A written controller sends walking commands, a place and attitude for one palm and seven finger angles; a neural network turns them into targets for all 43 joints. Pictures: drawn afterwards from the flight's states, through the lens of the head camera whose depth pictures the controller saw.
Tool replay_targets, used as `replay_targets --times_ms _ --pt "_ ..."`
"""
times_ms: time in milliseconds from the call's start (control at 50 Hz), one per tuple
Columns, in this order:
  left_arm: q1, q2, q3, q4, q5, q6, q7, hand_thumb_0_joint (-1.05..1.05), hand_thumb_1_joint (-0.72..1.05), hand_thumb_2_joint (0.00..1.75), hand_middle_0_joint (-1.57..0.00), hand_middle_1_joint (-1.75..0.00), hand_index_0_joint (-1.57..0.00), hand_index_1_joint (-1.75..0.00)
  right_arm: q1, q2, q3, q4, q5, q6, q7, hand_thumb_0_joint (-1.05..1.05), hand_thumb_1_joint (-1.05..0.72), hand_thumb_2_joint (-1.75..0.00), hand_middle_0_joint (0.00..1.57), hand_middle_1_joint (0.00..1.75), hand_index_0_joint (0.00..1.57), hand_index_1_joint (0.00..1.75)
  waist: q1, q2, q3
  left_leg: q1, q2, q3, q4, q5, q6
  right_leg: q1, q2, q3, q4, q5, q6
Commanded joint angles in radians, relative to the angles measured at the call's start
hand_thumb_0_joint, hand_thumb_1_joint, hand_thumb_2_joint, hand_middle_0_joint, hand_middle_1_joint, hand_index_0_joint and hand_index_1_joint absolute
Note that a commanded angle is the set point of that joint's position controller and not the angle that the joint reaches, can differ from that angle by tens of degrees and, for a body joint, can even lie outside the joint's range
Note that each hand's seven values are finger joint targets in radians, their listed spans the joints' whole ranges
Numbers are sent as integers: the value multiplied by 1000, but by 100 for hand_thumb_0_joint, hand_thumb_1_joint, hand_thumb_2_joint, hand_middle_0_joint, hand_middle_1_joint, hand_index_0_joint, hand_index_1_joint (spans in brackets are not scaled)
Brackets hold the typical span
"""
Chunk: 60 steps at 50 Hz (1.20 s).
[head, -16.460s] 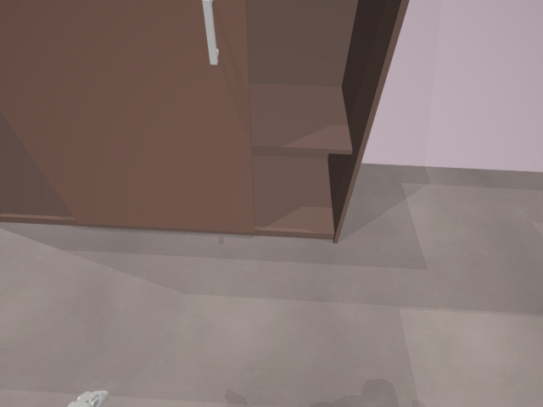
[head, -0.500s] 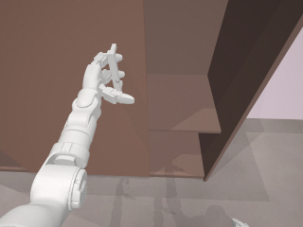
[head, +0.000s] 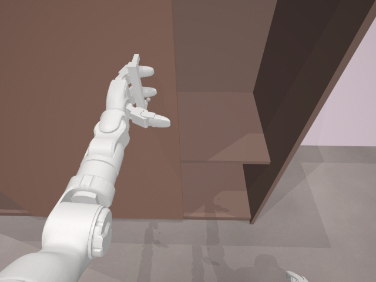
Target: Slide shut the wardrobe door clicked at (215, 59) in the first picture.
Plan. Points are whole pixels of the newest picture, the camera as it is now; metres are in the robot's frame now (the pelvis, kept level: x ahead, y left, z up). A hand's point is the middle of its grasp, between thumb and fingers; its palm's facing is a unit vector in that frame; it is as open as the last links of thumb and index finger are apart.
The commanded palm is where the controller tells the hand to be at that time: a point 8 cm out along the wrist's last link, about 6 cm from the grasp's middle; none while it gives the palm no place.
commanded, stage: slide the fingers in behind the handle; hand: left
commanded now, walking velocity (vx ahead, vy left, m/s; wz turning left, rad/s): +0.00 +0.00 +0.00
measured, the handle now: (139, 88) +0.51 +0.11 +0.15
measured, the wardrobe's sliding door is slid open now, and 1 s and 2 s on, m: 0.36 0.36 0.36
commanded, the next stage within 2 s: grip the handle and tug to test in 0.54 s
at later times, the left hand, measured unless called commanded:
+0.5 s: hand (148, 99) +0.46 +0.08 +0.16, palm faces -0.05 -1.00 +0.00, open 13.9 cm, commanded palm +0.43 +0.13 +0.16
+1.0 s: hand (149, 99) +0.46 +0.08 +0.16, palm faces -0.04 -1.00 -0.01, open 11.0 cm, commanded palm +0.43 +0.13 +0.16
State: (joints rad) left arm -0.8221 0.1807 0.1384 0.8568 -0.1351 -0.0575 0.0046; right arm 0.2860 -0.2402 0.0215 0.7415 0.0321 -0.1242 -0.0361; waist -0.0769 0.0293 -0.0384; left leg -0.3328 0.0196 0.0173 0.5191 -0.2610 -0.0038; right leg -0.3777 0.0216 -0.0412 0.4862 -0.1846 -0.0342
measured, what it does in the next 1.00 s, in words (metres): stands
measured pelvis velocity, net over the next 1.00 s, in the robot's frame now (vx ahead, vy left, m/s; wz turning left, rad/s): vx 0.00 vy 0.01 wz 0.00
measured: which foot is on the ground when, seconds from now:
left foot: down 0.00-1.00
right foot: down 0.00-1.00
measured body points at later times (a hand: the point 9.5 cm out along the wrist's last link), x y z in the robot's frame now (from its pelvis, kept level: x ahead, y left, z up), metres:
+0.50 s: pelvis +0.00 +0.01 +0.00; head +0.02 +0.00 +0.45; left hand +0.45 +0.13 +0.16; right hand +0.08 -0.25 -0.12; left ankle +0.00 +0.12 -0.74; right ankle +0.04 -0.10 -0.74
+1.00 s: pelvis +0.00 +0.01 +0.00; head +0.03 +0.00 +0.45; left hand +0.45 +0.13 +0.16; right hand +0.09 -0.24 -0.12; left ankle +0.00 +0.12 -0.74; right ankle +0.04 -0.10 -0.74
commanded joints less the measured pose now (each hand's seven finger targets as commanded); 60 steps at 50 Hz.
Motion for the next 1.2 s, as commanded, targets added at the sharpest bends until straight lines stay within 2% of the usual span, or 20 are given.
replay_targets --times_ms 0,100,120,180,220,280,340,580,620,640,700,760,820,840,880,920,1000,1080,1120,1180 --pt "-517 135 10 -253 -2 -80 5 0 -50 30 -30 -120 -30 -120 -6 -120 -50 -107 6 -41 -8 0 -90 -90 20 30 20 30 -6 -48 -342 83 -42 -6 -51 139 27 194 12 38 -57 173 10" --pt "-518 121 3 -256 -7 -76 10 0 -50 30 -30 -120 -30 -120 -8 -121 -50 -107 5 -42 -7 0 -90 -90 20 30 20 30 -10 -67 -333 76 -42 -6 -55 130 29 190 12 37 -61 162 13" --pt "-503 150 23 -254 2 -76 13 0 -50 30 -30 -120 -30 -120 -2 -125 -53 -104 3 -41 -7 0 -90 -90 20 30 20 30 3 -69 -349 78 -42 -7 -55 144 28 203 14 38 -58 172 10" --pt "-521 112 -5 -262 -1 -76 18 0 -50 30 -30 -120 -30 -120 -5 -121 -52 -106 4 -44 -5 0 -90 -90 20 30 20 30 -10 -60 -331 88 -40 -10 -58 137 27 180 15 32 -60 161 11" --pt "-502 151 25 -252 4 -73 22 0 -50 30 -30 -120 -30 -120 0 -129 -54 -99 1 -39 -8 0 -90 -90 20 30 20 30 -1 -70 -344 86 -40 -9 -58 151 27 196 16 35 -60 173 10" --pt "-512 83 -29 -270 1 -74 20 0 -50 30 -30 -120 -30 -120 -8 -118 -51 -105 6 -45 -5 0 -90 -90 20 30 20 30 -10 -47 -327 101 -39 -13 -60 146 24 172 18 26 -60 161 8" --pt "-518 129 11 -226 3 -66 30 0 -50 30 -30 -120 -30 -120 0 -126 -51 -93 2 -41 -7 0 -90 -90 20 30 20 30 -12 -70 -308 79 -39 -13 -60 124 27 163 16 29 -67 137 11" --pt "-506 85 -18 -257 -2 -78 19 0 -50 30 -30 -120 -30 -120 -1 -119 -53 -102 2 -45 -2 0 -90 -90 20 30 20 30 -8 -66 -341 109 -38 -13 -55 181 24 178 18 24 -52 198 7" --pt "-490 131 13 -244 7 -72 24 0 -50 30 -30 -120 -30 -120 0 -127 -53 -99 -1 -39 -5 0 -90 -90 20 30 20 30 4 -71 -339 96 -39 -13 -60 172 22 187 18 25 -55 184 7" --pt "-519 101 -14 -272 5 -74 24 0 -45 32 -30 -121 -30 -121 -3 -120 -49 -105 2 -41 -3 0 -90 -90 20 30 20 30 -7 -39 -335 106 -38 -14 -63 175 21 179 16 23 -54 187 7" --pt "-498 75 -30 -296 3 -74 25 0 -31 38 -32 -123 -32 -123 -7 -117 -53 -110 4 -45 0 0 -90 -90 20 30 20 30 -1 -28 -347 125 -36 -16 -60 189 17 177 20 20 -52 193 4" --pt "-489 48 -52 -303 1 -67 27 0 -17 44 -33 -125 -33 -125 -12 -115 -53 -109 4 -44 0 0 -90 -90 20 30 20 30 -8 -52 -330 130 -35 -16 -58 194 19 168 21 17 -55 198 6" --pt "-497 82 -29 -281 10 -56 33 0 -3 50 -35 -127 -35 -127 -7 -124 -56 -99 1 -39 -3 0 -90 -90 20 30 20 30 -8 -69 -325 118 -36 -14 -60 180 21 171 21 20 -58 185 7" --pt "-515 49 -54 -295 8 -56 32 0 1 52 -35 -127 -35 -127 -9 -118 -53 -102 3 -41 -2 0 -90 -90 20 30 20 30 -16 -46 -331 127 -37 -16 -62 181 20 166 19 19 -57 186 8" --pt "-518 57 -45 -270 3 -51 33 0 11 56 -36 -129 -36 -129 -7 -119 -53 -94 2 -43 -3 0 -90 -90 20 30 20 30 -19 -70 -314 117 -38 -17 -56 174 22 160 20 19 -59 182 8" --pt "-496 85 -22 -275 9 -52 33 0 20 60 -38 -130 -38 -130 -5 -123 -56 -95 -1 -39 -3 0 -90 -90 20 30 20 30 -3 -74 -338 121 -39 -14 -56 191 23 178 19 22 -57 197 8" --pt "-507 36 -60 -294 3 -56 25 0 39 68 -40 -133 -40 -133 -7 -114 -54 -99 2 -43 0 0 -90 -90 20 30 20 30 -11 -58 -345 140 -38 -17 -52 218 19 177 19 18 -50 228 6" --pt "-526 89 -20 -274 -2 -52 21 0 57 76 -42 -135 -42 -135 -8 -119 -52 -97 2 -40 -5 0 -90 -90 20 30 20 30 -12 -88 -328 106 -41 -13 -53 182 26 186 16 27 -57 209 10" --pt "-487 122 5 -261 3 -50 17 0 67 80 -43 -137 -43 -137 -13 -122 -53 -99 1 -35 -7 0 -90 -90 20 30 20 30 4 -71 -342 102 -43 -9 -50 186 27 202 14 33 -55 211 8" --pt "-495 119 9 -247 -6 -51 11 0 81 86 -44 -139 -44 -139 -14 -118 -49 -103 4 -33 -9 0 -90 -90 20 30 20 30 -3 -84 -315 84 -42 -8 -52 163 27 196 13 32 -59 195 10"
